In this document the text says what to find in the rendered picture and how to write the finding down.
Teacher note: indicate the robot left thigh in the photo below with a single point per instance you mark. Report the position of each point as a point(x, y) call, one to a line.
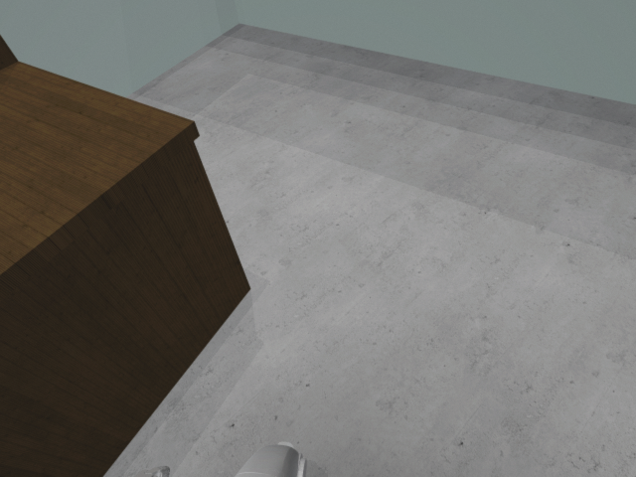
point(275, 461)

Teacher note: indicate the table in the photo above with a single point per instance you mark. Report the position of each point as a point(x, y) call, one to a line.
point(116, 268)

